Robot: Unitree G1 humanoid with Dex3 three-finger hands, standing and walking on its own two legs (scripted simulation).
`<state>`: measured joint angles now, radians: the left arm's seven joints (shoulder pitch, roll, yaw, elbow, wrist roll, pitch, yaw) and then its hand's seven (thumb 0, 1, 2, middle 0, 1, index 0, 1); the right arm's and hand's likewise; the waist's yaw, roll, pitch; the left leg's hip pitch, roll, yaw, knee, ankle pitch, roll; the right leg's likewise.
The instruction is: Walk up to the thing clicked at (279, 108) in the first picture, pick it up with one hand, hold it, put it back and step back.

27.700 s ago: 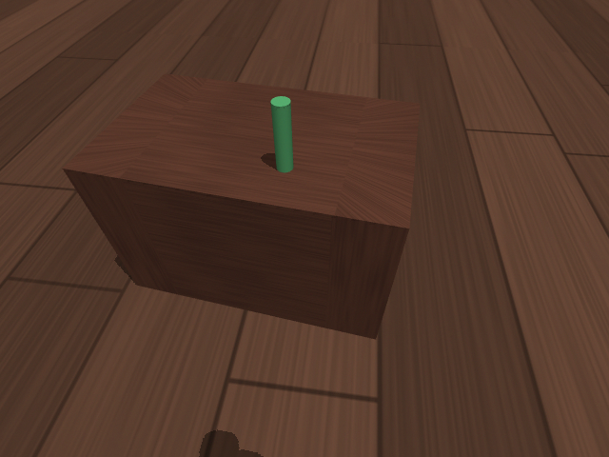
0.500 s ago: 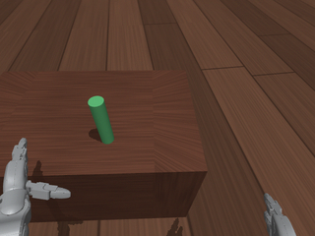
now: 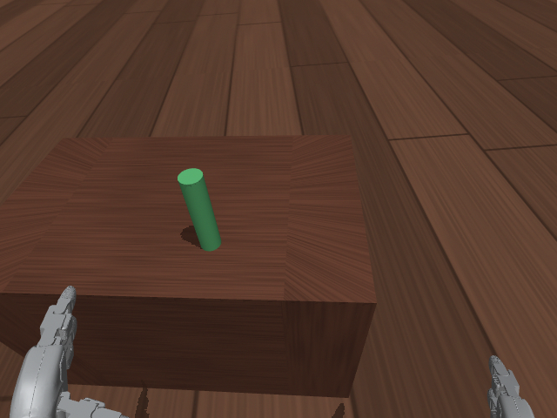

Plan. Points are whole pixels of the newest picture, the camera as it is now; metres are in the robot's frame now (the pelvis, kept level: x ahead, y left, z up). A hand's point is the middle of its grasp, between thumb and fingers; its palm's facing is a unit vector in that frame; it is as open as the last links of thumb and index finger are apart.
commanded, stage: sink last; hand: left
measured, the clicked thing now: (201, 212) +0.53 +0.21 -0.02
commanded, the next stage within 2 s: home in 0.08 s
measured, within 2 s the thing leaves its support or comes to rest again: neither
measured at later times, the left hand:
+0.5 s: hand (111, 400) +0.17 +0.26 -0.02, palm faces +0.28 -0.90 -0.33, open 17.1 cm
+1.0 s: hand (172, 391) +0.19 +0.19 -0.05, palm faces +0.10 -0.97 -0.24, open 17.4 cm
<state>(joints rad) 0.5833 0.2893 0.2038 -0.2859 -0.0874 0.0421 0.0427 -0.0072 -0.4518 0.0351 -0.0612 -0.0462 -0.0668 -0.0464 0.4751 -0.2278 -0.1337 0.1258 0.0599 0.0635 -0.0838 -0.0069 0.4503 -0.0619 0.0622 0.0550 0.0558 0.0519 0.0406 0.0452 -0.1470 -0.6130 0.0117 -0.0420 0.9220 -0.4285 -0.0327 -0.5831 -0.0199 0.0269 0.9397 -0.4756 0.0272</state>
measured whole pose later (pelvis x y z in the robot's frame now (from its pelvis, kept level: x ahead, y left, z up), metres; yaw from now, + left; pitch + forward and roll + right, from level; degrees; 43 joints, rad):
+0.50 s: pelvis -0.01 +0.01 -0.01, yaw +0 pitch +8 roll +0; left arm 0.47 0.26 0.20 0.03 -0.06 0.01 0.06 -0.01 -0.47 0.10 -0.06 -0.06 -0.06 -0.07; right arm 0.45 -0.18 0.03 0.09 0.03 0.01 -0.09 0.00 -0.11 -0.45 0.13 0.18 0.13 0.18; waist 0.03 0.00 -0.11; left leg -0.68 0.01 -0.04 0.97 -0.43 -0.03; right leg -0.65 -0.02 0.03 0.97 -0.47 0.03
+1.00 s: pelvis +0.02 +0.01 -0.01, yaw -1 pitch +11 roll +0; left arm 0.49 0.20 0.01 0.01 -0.03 0.08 0.08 -0.01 -0.53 0.07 -0.05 -0.05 -0.05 -0.06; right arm 0.47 -0.20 0.00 0.03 0.03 0.08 -0.09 0.01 -0.89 -0.89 0.20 0.30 0.20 0.30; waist 0.01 0.02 -0.14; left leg -0.70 0.02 -0.03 1.01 -0.50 -0.02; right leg -0.67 -0.01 0.04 1.00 -0.53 0.04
